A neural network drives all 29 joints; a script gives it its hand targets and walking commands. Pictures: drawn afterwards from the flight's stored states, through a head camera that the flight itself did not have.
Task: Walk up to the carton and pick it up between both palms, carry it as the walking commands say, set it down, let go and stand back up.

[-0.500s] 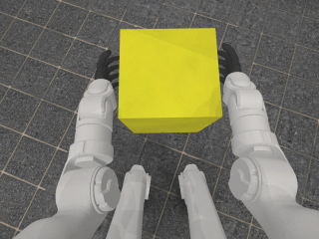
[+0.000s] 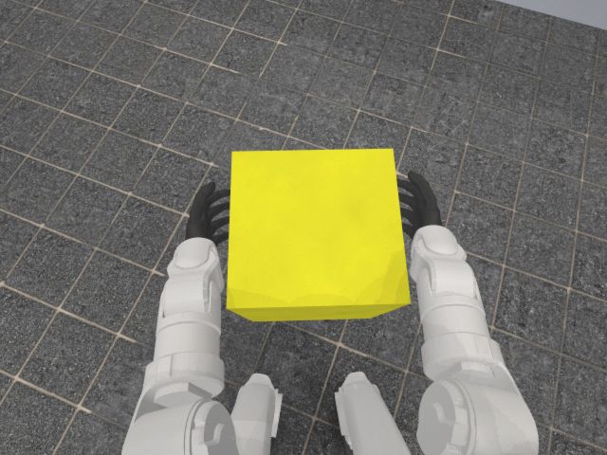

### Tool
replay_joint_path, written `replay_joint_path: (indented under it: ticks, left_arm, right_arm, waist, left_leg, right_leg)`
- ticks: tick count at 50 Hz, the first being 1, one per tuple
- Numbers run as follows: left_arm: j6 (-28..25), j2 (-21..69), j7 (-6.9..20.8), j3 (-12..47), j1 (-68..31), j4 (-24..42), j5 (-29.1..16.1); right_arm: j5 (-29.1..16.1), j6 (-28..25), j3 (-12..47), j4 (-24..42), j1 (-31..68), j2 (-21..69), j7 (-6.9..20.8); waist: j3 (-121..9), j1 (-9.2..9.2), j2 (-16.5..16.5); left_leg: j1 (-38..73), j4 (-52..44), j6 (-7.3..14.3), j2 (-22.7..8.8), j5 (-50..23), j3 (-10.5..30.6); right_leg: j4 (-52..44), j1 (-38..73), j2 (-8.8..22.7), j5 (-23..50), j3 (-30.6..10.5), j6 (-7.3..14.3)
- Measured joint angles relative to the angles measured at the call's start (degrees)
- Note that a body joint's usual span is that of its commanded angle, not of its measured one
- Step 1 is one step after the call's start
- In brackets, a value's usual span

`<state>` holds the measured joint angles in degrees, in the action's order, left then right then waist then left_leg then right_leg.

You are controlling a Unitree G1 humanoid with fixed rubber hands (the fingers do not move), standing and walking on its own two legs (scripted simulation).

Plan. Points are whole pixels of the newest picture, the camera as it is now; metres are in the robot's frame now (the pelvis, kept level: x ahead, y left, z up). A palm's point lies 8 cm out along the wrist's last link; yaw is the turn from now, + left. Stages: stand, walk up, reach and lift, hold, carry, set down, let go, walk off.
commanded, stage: reach and lift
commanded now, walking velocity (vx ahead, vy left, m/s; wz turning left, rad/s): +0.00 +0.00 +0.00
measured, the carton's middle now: (312, 248) +0.41 +0.00 -0.12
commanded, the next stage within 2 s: none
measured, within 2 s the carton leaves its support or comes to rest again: neither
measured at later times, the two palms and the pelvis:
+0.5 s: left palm (180, 241) +0.37 +0.15 +0.03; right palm (445, 227) +0.39 -0.15 +0.03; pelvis +0.02 +0.00 +0.06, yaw -1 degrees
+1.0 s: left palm (154, 231) +0.35 +0.15 +0.10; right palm (480, 219) +0.37 -0.15 +0.10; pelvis +0.03 +0.00 +0.09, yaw -1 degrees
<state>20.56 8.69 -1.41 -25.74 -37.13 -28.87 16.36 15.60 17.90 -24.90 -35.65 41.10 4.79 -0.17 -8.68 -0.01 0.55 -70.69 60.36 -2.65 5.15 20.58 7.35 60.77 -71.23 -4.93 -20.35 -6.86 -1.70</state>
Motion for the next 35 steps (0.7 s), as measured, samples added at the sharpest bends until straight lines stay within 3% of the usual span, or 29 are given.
replay_joint_path:
  ticks: [13,21,35]
  left_arm:
    - [0.4,1.7,0.6,0.2,6.5,-0.7,1.7]
    - [0.2,1.7,0.6,2.2,10.6,1.7,1.0]
    - [3.8,2.2,0.4,2.7,10.4,1.7,1.7]
  right_arm:
    - [1.9,1.2,1.1,-0.2,-6.3,1.3,0.4]
    - [1.7,0.2,2.1,1.1,-9.8,2.3,0.5]
    - [1.6,3.8,2.1,2.5,-11.1,2.0,0.7]
  waist:
    - [0.0,0.97,-0.2]
    - [1.4,0.64,0.4]
    - [4.0,1.37,0.0]
  left_leg:
    - [15.2,-9.7,0.9,-0.8,-1.2,-0.5]
    - [21.9,-15.8,1.0,-1.1,-3.5,0.0]
    - [33.0,-22.2,1.4,-1.7,-6.0,-0.7]
  right_leg:
    - [-9.5,14.9,0.3,1.3,-1.3,0.1]
    - [-15.8,21.8,0.7,3.6,-1.3,0.4]
    - [-21.8,32.5,1.0,6.2,-2.3,0.3]
